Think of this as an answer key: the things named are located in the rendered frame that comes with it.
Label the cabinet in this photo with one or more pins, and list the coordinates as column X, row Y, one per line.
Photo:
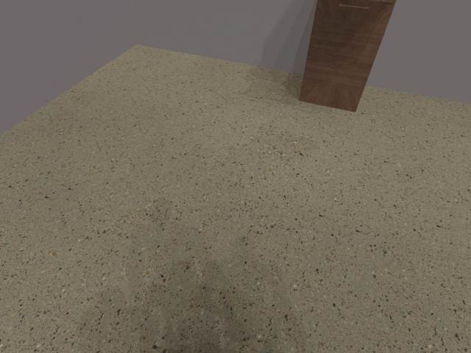
column 341, row 52

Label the handle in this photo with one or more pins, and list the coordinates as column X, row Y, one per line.
column 353, row 8

